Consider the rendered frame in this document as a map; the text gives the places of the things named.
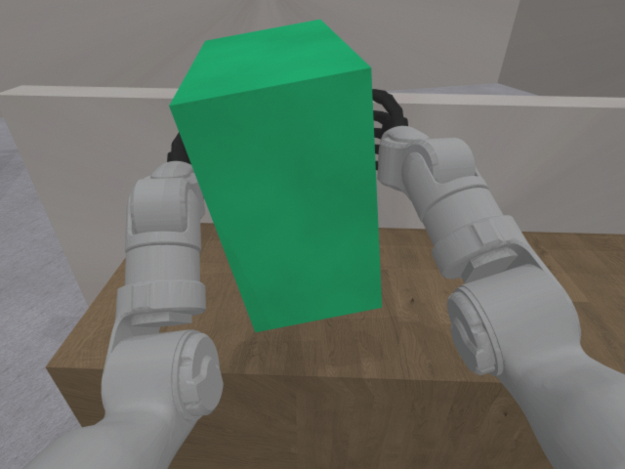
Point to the right robot upper arm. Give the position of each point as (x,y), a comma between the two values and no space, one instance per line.
(518,326)

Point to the robot left hand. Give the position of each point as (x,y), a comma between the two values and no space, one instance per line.
(178,151)

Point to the carton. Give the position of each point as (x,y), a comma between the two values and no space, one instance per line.
(279,130)

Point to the robot right hand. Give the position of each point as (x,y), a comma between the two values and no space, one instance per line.
(390,119)

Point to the pedestal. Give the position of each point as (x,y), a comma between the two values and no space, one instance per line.
(379,389)

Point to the robot left forearm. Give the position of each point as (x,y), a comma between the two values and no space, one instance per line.
(162,245)

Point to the left robot upper arm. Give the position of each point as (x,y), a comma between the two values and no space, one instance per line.
(156,387)

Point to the robot right forearm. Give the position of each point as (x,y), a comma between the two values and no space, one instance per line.
(472,238)

